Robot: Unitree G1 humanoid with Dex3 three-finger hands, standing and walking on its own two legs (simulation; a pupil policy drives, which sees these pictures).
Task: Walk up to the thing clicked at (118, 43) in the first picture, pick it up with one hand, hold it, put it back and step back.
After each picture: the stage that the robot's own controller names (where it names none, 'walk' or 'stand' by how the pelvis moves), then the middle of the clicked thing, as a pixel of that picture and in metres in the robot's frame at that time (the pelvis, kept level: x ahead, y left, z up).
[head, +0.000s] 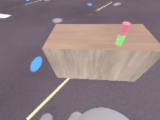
stand; (121, 35) +0.81 -0.26 +0.04
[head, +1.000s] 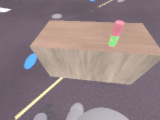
rise first; (115, 36) +0.73 -0.14 +0.06
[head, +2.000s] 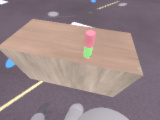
rise first; (88, 46) +0.54 +0.10 +0.07
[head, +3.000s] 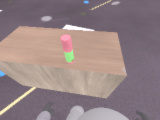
stand; (68, 51) +0.49 +0.22 +0.06
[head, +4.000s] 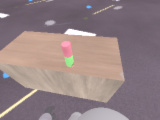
stand; (68, 56) +0.49 +0.22 +0.03
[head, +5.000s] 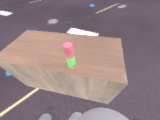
stand; (70, 57) +0.47 +0.21 +0.03
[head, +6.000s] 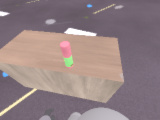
stand; (67, 56) +0.48 +0.23 +0.03
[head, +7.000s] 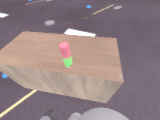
stand; (66, 57) +0.47 +0.24 +0.03
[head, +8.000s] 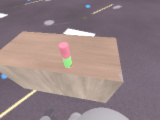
rise first; (66, 57) +0.47 +0.24 +0.03
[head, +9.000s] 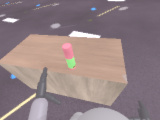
rise first; (69, 57) +0.47 +0.24 +0.04
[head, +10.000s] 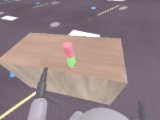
go down; (70, 56) +0.47 +0.24 +0.04
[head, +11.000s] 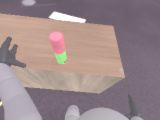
go down; (59, 51) +0.44 +0.22 +0.07
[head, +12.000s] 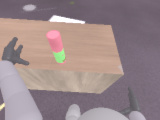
close in; (58, 50) +0.46 +0.22 +0.09
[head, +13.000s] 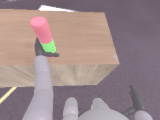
close; (47, 41) +0.49 +0.24 +0.12
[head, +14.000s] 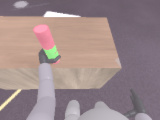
lift; (49, 47) +0.45 +0.25 +0.11
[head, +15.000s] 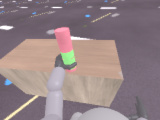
lift; (67, 52) +0.35 +0.17 +0.24
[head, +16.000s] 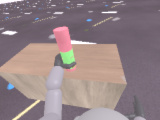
hold; (66, 51) +0.34 +0.17 +0.26
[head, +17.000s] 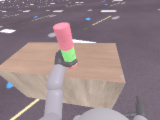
hold; (67, 49) +0.33 +0.15 +0.28
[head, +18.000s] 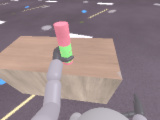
crouch; (65, 46) +0.40 +0.18 +0.23
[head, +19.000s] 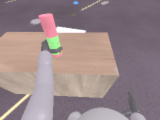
lower; (52, 38) +0.48 +0.24 +0.21
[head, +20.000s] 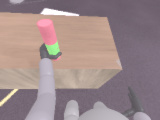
lower; (51, 43) +0.48 +0.23 +0.11
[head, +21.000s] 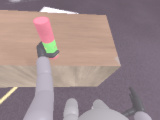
lower; (48, 41) +0.49 +0.24 +0.12
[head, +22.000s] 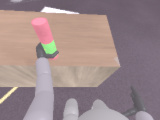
lower; (47, 42) +0.48 +0.25 +0.12
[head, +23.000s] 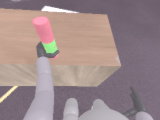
lower; (48, 41) +0.48 +0.25 +0.12
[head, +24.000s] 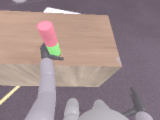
withdraw; (52, 44) +0.47 +0.23 +0.12
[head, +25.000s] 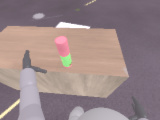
sink last; (65, 54) +0.44 +0.21 +0.09
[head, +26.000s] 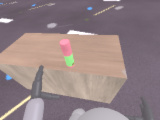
stand; (68, 55) +0.47 +0.24 +0.08
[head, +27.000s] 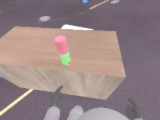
stand; (64, 53) +0.46 +0.23 +0.09
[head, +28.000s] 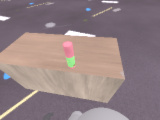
stand; (70, 56) +0.48 +0.21 +0.04
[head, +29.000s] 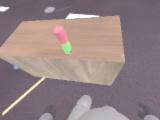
walk; (64, 42) +0.54 +0.26 +0.06
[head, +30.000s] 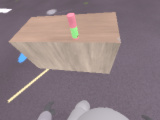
walk; (73, 27) +0.79 +0.23 +0.05
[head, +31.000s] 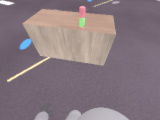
stand; (82, 18) +1.12 +0.17 +0.05
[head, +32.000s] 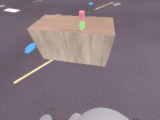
stand; (81, 21) +1.13 +0.20 +0.03
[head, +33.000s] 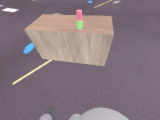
stand; (79, 21) +1.12 +0.21 +0.03
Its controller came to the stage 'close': yes
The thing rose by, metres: 0.24
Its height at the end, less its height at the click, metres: +0.00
